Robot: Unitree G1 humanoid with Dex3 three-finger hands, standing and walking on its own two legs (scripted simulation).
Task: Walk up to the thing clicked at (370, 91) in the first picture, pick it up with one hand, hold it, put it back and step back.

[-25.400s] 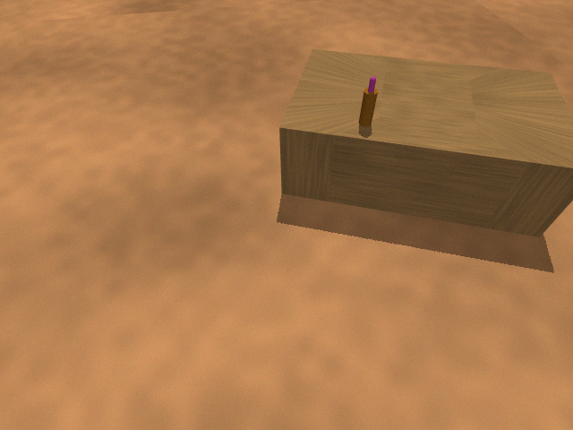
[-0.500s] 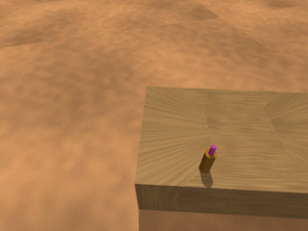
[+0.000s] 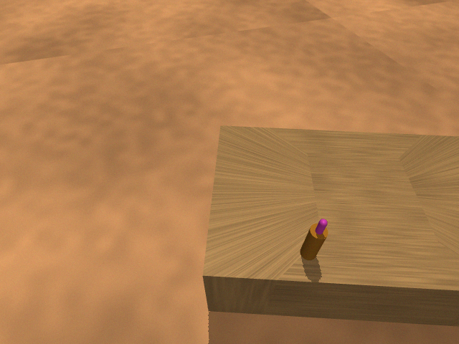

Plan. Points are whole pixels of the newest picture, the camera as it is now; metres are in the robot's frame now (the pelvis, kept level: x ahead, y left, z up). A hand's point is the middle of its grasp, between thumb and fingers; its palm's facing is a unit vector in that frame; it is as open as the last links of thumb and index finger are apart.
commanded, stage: stand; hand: right
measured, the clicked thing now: (315, 238) +0.45 -0.24 -0.29
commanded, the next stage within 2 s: none
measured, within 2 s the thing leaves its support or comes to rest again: neither
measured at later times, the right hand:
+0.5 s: hand out of the picture +0.08 -0.26 -0.15, palm faces -0.03 +0.93 -0.36, open 7.9 cm
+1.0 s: hand out of the picture +0.08 -0.26 -0.15, palm faces -0.04 +0.93 -0.36, open 7.4 cm
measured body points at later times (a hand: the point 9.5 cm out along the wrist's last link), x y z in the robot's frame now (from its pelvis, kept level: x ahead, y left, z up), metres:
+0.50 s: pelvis +0.00 +0.00 +0.00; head +0.01 +0.01 +0.45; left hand +0.06 +0.30 -0.14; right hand +0.08 -0.30 -0.13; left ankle +0.02 +0.11 -0.75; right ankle -0.02 -0.16 -0.75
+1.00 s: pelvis +0.00 +0.00 +0.00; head +0.01 +0.00 +0.45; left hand +0.07 +0.29 -0.14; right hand +0.08 -0.31 -0.13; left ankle +0.02 +0.11 -0.75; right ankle -0.02 -0.16 -0.75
